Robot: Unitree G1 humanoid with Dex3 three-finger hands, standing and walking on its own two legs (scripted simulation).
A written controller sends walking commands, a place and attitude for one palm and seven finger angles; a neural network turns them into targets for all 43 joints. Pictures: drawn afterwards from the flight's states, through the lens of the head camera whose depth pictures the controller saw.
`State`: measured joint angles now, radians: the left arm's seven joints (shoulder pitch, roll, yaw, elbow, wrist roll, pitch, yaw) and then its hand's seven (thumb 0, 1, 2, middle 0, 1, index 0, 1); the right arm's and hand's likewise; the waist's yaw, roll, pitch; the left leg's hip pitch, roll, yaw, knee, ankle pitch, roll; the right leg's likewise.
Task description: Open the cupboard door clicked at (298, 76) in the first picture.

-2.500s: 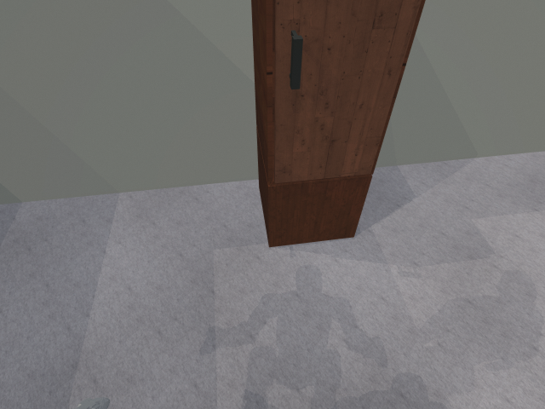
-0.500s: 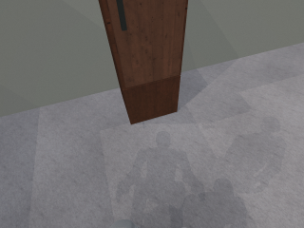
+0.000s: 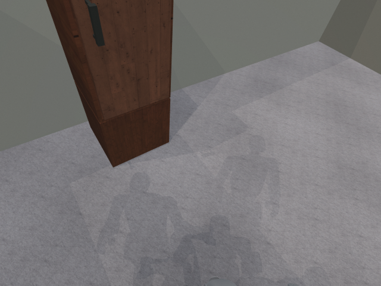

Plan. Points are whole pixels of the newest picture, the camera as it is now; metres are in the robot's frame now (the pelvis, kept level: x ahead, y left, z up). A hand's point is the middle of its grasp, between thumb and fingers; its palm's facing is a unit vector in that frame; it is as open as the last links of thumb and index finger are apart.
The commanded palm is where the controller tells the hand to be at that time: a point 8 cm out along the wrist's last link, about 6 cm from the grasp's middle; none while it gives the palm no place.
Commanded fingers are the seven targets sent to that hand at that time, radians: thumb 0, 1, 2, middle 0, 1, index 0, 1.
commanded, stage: walk to a spot facing it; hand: left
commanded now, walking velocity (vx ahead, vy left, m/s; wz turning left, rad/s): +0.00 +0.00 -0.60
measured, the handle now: (94, 23) +0.84 +0.40 +0.11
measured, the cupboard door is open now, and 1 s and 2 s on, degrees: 0 0 0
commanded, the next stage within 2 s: turn to face it in 1.76 s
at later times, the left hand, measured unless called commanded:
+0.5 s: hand (144, 275) +0.17 +0.11 -0.16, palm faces -0.33 -0.91 -0.24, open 7.3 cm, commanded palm none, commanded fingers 0.00 0.90 0.90 -0.20 -0.30 -0.20 -0.30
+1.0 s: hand (148, 233) +0.27 +0.12 -0.17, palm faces -0.54 -0.83 -0.15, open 7.4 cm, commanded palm none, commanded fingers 0.00 0.90 0.90 -0.20 -0.30 -0.20 -0.30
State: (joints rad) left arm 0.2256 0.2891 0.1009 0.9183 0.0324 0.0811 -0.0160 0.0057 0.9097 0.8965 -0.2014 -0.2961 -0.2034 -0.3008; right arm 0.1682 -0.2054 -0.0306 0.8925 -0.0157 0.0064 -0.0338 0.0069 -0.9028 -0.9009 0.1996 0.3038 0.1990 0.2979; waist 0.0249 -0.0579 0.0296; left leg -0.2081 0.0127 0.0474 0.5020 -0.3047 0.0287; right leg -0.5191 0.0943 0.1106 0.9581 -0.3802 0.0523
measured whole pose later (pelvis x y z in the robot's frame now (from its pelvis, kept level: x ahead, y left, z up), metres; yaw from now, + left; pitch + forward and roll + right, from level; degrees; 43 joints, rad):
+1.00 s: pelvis +0.12 -0.01 +0.01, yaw -37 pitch +0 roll -3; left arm 0.28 0.24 0.11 0.97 0.04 0.05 -0.05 0.01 0.91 0.90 -0.20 -0.30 -0.20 -0.30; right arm 0.35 -0.14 -0.02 0.98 -0.02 -0.07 -0.02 0.01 -0.90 -0.90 0.20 0.30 0.20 0.30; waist 0.01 -0.03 0.00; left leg -0.11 0.11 0.25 0.40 -0.28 0.02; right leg -0.59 -0.06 -0.04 1.19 -0.21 0.03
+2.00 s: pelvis +0.39 -0.26 +0.00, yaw -69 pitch +0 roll -2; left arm 0.22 0.22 0.08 0.96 0.02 0.04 0.00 0.01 0.91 0.90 -0.20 -0.30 -0.20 -0.30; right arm 0.24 -0.18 -0.04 0.96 -0.03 -0.04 -0.02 -0.01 -0.93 -0.90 0.20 0.30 0.20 0.30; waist -0.02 -0.01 0.05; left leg -0.23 0.14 0.26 0.49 -0.25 0.01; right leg -0.45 -0.07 -0.08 0.90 -0.35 0.05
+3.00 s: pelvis +0.34 -0.28 +0.00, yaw -34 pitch -2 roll +2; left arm 0.25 0.18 0.04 0.91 0.03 0.03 0.03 0.01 0.91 0.90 -0.20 -0.30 -0.21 -0.30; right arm 0.16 -0.27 -0.11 0.90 -0.02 0.09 0.04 0.01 -0.91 -0.90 0.20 0.30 0.20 0.30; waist -0.01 0.02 0.07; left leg -0.50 0.03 0.03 1.06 -0.39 -0.07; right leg -0.21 -0.12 -0.19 0.53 -0.28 -0.01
